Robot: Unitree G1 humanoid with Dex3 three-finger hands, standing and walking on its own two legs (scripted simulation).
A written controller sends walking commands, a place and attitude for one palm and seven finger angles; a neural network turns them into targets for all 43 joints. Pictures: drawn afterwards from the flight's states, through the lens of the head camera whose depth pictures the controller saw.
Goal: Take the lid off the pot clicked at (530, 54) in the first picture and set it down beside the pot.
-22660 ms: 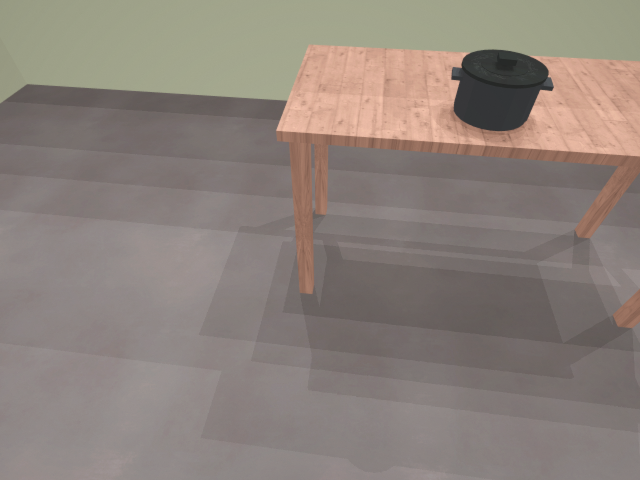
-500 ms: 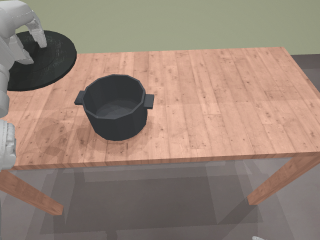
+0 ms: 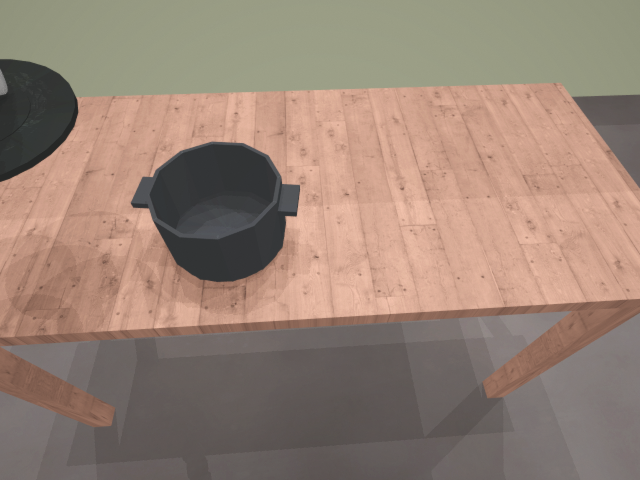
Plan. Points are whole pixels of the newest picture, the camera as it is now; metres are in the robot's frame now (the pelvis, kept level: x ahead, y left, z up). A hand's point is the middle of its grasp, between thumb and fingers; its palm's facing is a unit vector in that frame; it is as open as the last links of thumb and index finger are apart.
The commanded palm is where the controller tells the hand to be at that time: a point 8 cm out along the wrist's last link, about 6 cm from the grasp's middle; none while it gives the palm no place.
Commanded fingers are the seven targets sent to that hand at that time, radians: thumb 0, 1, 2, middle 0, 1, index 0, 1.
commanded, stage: move the lid sideways beside the pot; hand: left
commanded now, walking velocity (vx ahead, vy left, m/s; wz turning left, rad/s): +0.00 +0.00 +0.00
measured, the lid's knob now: out of the picture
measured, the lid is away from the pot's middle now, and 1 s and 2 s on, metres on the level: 0.23 0.24 0.22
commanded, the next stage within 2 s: lower the lid onto the table in 0.22 s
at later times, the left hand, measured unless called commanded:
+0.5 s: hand out of the picture +0.45 +0.36 +0.24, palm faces -0.29 -0.12 -0.95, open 7.8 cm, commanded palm +0.46 +0.36 +0.31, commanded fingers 0.00 0.62 0.92 -0.92 -1.08 -0.89 -1.04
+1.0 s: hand out of the picture +0.44 +0.36 +0.20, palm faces -0.35 -0.13 -0.93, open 7.8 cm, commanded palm +0.47 +0.36 +0.27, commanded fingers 0.00 0.62 0.92 -0.92 -1.08 -0.89 -1.04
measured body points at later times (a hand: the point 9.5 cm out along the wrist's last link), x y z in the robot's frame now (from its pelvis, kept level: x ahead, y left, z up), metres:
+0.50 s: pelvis +0.00 +0.01 +0.00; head +0.06 +0.01 +0.44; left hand +0.46 +0.37 +0.29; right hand +0.07 -0.26 -0.13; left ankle -0.04 +0.09 -0.74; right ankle +0.00 -0.15 -0.74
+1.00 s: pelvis +0.00 +0.01 +0.00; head +0.06 +0.02 +0.44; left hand +0.46 +0.37 +0.25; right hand +0.03 -0.27 -0.12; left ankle -0.04 +0.08 -0.74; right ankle +0.00 -0.15 -0.74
